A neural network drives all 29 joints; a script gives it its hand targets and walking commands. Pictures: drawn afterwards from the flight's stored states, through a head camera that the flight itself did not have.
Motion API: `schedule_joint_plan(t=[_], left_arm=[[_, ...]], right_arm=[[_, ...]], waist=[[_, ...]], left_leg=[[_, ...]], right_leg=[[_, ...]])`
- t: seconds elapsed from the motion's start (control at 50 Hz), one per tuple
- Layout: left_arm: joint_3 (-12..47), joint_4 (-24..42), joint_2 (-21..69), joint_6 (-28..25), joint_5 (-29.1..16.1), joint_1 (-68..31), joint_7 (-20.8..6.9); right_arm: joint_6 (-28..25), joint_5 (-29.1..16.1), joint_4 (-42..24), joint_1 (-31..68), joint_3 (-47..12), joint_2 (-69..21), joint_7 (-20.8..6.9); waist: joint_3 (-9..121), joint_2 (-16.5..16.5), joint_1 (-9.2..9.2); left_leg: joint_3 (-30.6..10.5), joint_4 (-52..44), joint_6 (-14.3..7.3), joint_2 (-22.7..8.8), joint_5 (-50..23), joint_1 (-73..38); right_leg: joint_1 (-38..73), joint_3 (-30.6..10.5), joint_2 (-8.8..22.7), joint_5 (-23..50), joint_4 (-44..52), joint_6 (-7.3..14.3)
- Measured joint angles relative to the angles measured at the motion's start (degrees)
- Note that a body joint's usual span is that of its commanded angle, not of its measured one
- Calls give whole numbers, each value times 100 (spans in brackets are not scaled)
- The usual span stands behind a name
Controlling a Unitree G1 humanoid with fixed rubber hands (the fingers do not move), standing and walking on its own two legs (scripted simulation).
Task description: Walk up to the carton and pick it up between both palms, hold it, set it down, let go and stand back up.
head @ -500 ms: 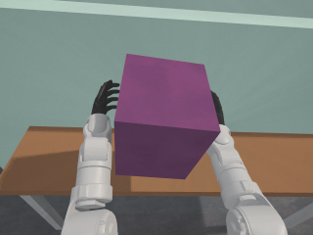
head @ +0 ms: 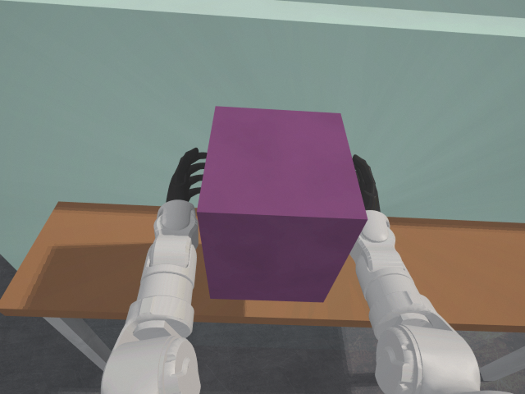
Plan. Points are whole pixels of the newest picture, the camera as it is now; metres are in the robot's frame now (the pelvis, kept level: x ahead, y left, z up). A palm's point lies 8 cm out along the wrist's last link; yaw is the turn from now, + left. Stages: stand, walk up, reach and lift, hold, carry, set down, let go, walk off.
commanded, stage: set down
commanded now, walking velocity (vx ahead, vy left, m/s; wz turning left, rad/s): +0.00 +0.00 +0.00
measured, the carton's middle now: (272, 210) +0.39 +0.01 +0.07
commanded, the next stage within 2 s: none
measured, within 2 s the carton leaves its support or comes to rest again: rests again in 1.66 s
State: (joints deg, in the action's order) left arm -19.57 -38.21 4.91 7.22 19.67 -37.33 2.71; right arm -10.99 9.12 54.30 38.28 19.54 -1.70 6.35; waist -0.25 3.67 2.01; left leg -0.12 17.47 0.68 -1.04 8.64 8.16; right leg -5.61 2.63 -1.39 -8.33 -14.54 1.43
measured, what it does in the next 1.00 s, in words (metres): stands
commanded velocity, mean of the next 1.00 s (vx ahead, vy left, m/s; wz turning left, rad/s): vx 0.00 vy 0.00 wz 0.00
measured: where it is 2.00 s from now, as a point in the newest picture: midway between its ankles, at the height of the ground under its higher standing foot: outside the picture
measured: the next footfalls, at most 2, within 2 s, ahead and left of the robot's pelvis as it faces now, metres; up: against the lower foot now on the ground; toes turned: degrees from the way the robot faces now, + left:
none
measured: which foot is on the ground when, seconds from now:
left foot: down 0.00-1.00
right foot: down 0.00-1.00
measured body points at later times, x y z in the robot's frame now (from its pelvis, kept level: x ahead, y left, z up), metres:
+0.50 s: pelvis +0.00 -0.01 +0.00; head +0.04 +0.01 +0.45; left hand +0.40 +0.15 +0.06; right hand +0.41 -0.14 +0.06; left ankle +0.01 +0.12 -0.75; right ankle -0.01 -0.10 -0.75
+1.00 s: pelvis +0.01 +0.00 -0.01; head +0.09 +0.01 +0.44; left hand +0.42 +0.15 +0.01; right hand +0.43 -0.14 +0.02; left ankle +0.01 +0.12 -0.75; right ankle -0.01 -0.10 -0.75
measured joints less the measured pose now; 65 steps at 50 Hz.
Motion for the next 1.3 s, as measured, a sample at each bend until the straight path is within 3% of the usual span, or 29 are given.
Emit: schedule_joint_plan(t=[0.62,1.3], left_arm=[[-546,-1214,-7,-1299,90,-198,51],[-703,-2176,-127,-2473,-19,-335,398]], right_arm=[[-578,1033,308,141,913,-162,-172],[-1292,1586,880,444,1313,-62,-259]], waist=[[220,-122,86],[579,-327,104]], left_leg=[[155,95,42,-96,-19,859],[306,453,25,-167,42,2320]], right_leg=[[-930,17,-39,-16,-198,53],[-2395,15,-45,-37,-516,52]])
